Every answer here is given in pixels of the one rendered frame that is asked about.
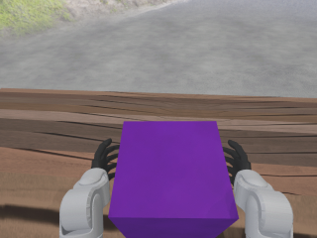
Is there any left robot hand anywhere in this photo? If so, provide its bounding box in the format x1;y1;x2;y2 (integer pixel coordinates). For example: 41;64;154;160
91;138;120;180

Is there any robot left forearm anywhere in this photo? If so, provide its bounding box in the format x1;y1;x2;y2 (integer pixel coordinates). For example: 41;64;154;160
59;168;111;238

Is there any carton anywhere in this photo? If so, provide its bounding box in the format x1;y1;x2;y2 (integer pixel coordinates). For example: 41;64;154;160
108;121;239;238

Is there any right robot hand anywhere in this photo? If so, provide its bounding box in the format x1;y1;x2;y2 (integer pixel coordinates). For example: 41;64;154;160
222;140;252;186

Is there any robot right forearm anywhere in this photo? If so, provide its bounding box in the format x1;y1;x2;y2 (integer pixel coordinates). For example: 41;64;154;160
233;170;294;238

